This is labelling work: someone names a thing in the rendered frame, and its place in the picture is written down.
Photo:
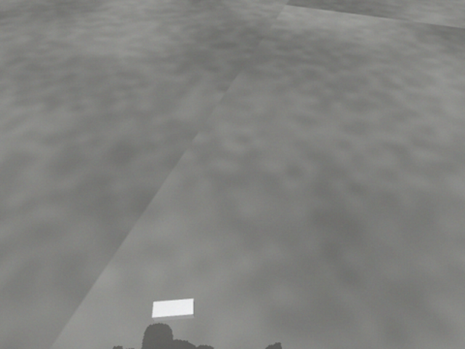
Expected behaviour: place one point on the carton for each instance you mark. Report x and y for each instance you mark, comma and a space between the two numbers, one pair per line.
173, 310

